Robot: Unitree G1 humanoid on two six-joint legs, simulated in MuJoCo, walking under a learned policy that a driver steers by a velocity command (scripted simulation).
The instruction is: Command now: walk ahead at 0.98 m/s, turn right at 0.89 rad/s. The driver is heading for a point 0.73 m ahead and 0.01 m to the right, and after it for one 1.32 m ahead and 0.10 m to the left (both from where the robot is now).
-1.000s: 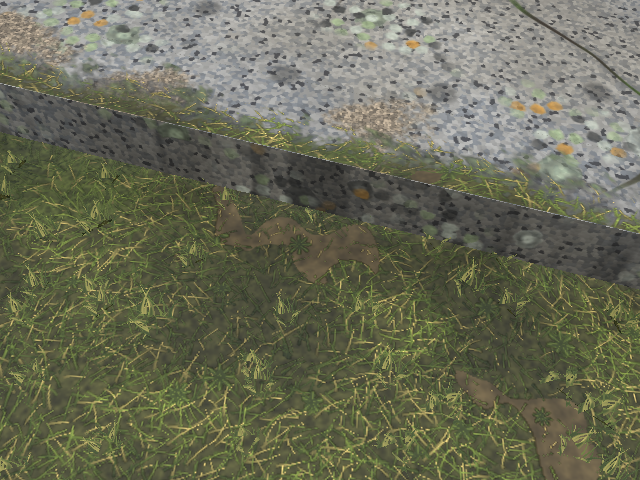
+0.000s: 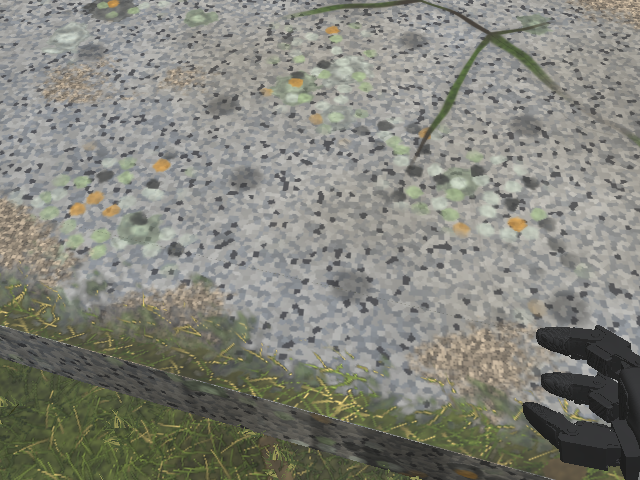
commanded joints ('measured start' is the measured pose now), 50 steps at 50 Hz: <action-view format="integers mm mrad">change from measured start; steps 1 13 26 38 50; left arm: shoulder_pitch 41 -202 -46 -438 -440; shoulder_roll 17 -7 -54 -88 59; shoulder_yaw -44 -68 -72 -70 -27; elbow -137 -248 8 -355 -422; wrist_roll -53 32 55 62 -33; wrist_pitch -20 60 22 -108 -84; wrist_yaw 2 -31 -18 -78 2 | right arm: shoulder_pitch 510 155 107 528 420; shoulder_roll -204 -178 174 -3 -181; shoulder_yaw -96 -77 93 21 -76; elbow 52 144 -8 154 185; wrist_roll -30 -6 65 -40 58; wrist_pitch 24 40 111 103 68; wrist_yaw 2 14 36 51 -34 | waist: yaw -216 8 -117 -171 1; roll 418 92 -138 335 145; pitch -492 -57 122 -60 -158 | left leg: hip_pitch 1125 362 -999 335 134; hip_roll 444 295 36 115 -32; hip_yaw -815 130 -21 -1050 -392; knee -238 -346 2006 -261 -247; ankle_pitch -715 656 -554 -560 131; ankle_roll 234 192 62 385 199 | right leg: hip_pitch -815 -477 -20 -909 23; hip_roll -81 -163 -526 80 8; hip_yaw -100 -317 -91 -66 -253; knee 738 450 -525 1379 -155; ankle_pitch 69 265 523 223 531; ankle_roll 19 13 -151 -126 151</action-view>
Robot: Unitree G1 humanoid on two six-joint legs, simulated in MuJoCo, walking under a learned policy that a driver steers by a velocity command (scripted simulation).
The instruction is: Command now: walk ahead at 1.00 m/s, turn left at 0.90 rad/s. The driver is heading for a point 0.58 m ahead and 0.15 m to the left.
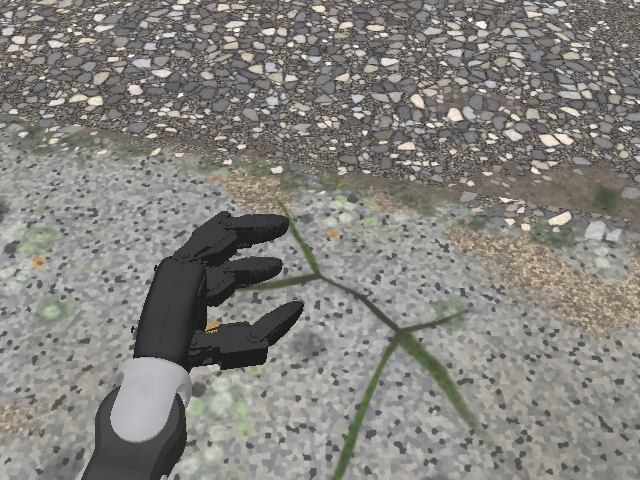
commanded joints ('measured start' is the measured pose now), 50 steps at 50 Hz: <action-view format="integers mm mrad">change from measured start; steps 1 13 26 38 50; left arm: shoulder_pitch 353 459 583 390 428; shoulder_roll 275 148 256 176 224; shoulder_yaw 165 156 149 113 135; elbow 96 400 404 334 342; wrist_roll -78 13 41 31 22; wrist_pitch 36 39 53 69 87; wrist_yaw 43 16 43 25 -12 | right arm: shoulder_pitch -270 -440 -141 -408 -213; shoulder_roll -298 -94 -343 -218 -230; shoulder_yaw -95 -31 -124 -76 -68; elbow -124 -329 -213 -163 -45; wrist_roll -12 -28 -38 -62 -40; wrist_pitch -18 38 30 -9 62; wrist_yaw -23 43 55 4 9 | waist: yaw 281 92 -52 111 115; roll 104 -44 198 18 -98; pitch -124 150 -73 -12 -262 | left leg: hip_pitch -380 -879 389 -363 -518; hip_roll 23 268 197 126 82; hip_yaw -63 250 176 331 191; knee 113 1006 269 -42 871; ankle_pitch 576 166 605 860 -254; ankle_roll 0 -69 171 117 -167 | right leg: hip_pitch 824 544 133 282 761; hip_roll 71 -253 -35 -60 -368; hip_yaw -72 45 -250 -122 378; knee -237 -588 600 -33 -370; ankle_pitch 64 58 -253 194 466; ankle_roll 65 -153 -27 48 -312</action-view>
